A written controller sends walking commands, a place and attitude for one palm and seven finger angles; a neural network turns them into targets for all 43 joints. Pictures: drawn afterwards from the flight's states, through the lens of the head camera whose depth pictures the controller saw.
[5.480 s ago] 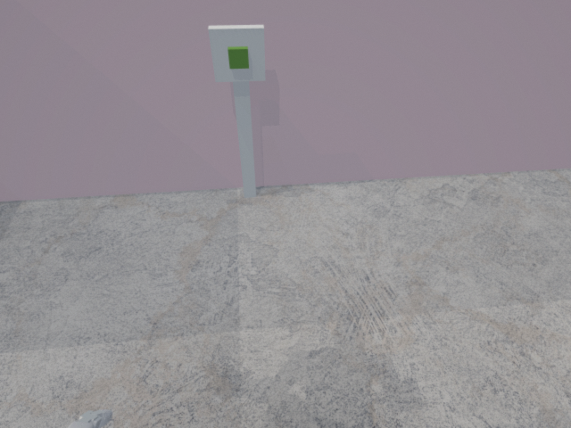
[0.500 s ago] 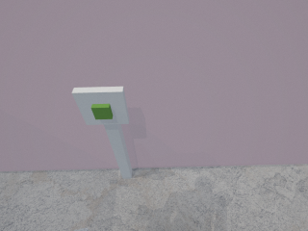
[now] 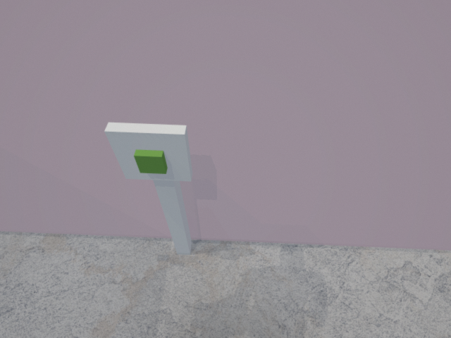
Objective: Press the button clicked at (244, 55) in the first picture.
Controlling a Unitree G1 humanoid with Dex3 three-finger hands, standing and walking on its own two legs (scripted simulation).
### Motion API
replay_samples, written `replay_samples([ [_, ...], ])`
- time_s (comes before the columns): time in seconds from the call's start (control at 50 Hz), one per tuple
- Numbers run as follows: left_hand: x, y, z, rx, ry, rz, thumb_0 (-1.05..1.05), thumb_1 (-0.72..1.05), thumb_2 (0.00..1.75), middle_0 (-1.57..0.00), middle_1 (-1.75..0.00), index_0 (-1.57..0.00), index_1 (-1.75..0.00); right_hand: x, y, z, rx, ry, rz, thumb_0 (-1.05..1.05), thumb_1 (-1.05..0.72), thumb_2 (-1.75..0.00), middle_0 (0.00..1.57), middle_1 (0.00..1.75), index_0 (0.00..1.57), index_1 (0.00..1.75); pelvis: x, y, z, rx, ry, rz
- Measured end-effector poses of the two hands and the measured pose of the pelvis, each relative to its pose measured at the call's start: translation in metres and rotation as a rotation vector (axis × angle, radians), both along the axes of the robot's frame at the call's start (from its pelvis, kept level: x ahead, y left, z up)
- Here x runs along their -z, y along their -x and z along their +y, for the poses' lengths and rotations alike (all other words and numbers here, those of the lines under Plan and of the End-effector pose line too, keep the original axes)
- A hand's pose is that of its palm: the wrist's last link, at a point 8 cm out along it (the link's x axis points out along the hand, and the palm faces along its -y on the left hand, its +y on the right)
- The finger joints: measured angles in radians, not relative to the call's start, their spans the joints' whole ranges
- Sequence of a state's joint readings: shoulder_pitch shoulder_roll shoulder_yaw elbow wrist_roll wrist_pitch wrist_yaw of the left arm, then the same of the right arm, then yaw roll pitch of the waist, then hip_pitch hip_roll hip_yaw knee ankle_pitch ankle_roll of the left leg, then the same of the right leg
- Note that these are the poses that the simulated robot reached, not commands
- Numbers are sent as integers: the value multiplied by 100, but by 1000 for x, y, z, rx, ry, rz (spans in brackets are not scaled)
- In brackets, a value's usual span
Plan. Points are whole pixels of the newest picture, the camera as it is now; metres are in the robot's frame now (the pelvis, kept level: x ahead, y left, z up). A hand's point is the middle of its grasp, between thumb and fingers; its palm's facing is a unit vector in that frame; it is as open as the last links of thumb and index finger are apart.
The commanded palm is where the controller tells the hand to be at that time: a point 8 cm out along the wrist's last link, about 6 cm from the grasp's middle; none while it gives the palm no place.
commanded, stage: come to a stop and stand still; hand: left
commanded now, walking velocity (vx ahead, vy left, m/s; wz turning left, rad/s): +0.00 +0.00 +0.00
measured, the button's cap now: (151, 161) +0.50 +0.22 -0.05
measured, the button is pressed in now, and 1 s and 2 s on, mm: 0 0 0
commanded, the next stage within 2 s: look again from close up in 1.60 s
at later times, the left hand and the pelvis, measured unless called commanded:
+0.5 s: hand out of the picture -0.03 +0.14 -0.17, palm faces +0.03 -0.98 -0.21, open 7.3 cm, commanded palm none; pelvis -0.04 -0.04 +0.00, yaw +1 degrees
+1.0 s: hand out of the picture -0.01 +0.12 -0.18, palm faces +0.04 -0.99 -0.16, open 7.4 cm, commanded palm none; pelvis +0.00 -0.04 +0.00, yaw +1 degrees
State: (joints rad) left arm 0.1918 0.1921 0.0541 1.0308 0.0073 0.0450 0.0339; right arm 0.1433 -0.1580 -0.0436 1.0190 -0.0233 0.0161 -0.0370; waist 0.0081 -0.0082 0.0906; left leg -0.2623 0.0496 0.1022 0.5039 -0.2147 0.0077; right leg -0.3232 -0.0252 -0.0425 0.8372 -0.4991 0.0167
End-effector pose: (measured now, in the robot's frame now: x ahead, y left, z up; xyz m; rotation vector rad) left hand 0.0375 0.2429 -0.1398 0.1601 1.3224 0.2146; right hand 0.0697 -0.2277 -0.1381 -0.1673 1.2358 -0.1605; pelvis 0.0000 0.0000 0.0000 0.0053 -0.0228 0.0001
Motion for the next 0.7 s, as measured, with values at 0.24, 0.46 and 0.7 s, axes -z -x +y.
replay_samples([
  [0.24,4,37,-32,25,-24,-76,1,91,90,-20,-30,-20,-30,15,20,-26,-6,-38,-87,1,-91,-90,19,30,20,30,15,23,-22,-24,13,-42],
  [0.46,-1,67,-55,34,18,-24,1,92,90,-20,-30,-20,-30,11,95,-35,13,-51,69,1,-92,-90,19,30,20,30,3,36,-38,-18,-4,-17],
  [0.7,7,77,-72,23,64,59,1,91,90,-20,-30,-20,-30,9,154,-24,56,-70,265,1,-91,-90,19,30,20,30,2,26,-45,-17,5,-2],
])
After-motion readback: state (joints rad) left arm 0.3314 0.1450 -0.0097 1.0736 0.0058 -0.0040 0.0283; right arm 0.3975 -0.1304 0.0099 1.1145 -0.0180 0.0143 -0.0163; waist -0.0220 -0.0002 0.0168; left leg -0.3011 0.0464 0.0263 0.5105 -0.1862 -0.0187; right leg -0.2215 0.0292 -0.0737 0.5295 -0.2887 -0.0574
